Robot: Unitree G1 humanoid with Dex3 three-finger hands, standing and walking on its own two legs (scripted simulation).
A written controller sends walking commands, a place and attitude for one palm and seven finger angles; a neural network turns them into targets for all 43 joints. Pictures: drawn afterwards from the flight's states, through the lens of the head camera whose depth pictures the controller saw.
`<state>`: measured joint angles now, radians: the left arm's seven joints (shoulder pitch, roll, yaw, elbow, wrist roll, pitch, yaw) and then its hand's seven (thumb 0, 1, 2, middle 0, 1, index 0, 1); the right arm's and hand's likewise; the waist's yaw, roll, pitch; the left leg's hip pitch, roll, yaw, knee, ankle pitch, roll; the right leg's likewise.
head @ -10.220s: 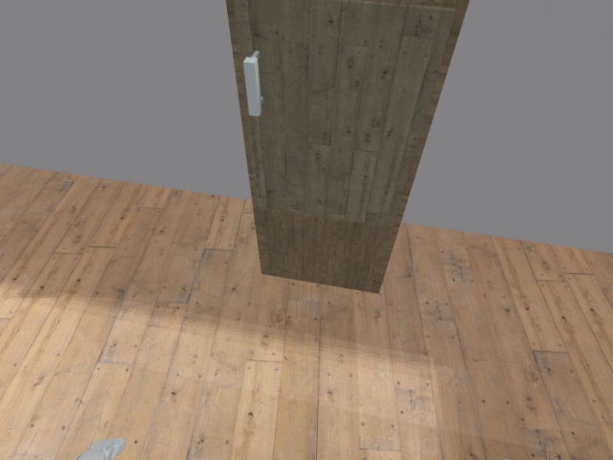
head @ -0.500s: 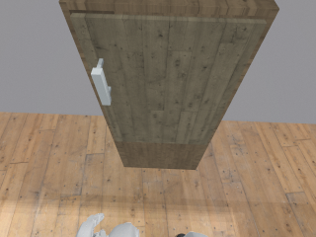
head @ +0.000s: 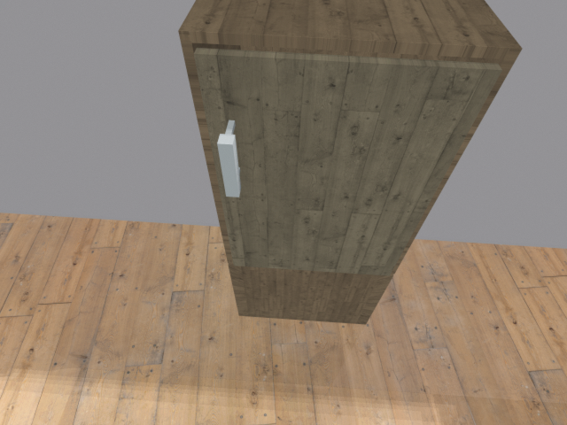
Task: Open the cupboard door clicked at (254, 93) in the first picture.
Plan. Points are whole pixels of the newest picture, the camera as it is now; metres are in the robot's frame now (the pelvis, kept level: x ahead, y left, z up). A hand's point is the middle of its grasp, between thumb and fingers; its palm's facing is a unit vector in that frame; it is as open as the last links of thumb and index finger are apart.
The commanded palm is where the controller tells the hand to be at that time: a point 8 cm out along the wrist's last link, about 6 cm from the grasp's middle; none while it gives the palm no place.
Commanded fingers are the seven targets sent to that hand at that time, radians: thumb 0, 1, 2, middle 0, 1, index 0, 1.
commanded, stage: come to a stop and stand still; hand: left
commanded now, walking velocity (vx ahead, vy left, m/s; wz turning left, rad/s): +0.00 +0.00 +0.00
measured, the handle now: (232, 159) +0.51 +0.14 +0.07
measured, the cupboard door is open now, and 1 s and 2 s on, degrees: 0 0 0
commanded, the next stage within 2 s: look again from close up in 0.48 s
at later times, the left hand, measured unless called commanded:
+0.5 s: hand out of the picture -0.04 +0.13 -0.17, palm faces +0.02 -0.99 -0.17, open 7.4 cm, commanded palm none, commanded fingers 0.00 0.90 0.90 -0.20 -0.30 -0.20 -0.30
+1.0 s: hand out of the picture +0.00 +0.17 -0.18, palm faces +0.07 -0.98 -0.20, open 7.4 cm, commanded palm none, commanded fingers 0.00 0.90 0.90 -0.20 -0.30 -0.20 -0.30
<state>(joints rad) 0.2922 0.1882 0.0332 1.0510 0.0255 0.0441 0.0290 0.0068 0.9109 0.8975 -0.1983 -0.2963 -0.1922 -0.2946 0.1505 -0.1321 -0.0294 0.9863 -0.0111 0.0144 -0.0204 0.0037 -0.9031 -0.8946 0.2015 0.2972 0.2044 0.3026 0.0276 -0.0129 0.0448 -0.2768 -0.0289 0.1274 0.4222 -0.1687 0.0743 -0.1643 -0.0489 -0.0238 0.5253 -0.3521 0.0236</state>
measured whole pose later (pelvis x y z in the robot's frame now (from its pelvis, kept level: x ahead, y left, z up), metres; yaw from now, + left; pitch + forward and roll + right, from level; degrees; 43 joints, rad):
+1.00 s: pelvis -0.03 -0.02 -0.01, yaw +2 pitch -3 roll -1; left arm 0.32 0.18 0.00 0.97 0.03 0.00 0.04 0.01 0.91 0.90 -0.20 -0.30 -0.20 -0.30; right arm 0.23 -0.20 -0.03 0.99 -0.01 0.00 -0.02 0.01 -0.91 -0.89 0.20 0.30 0.20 0.30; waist 0.01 -0.01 0.00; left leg -0.30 0.01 0.08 0.55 -0.19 0.05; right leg -0.11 0.00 -0.07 0.52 -0.35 0.00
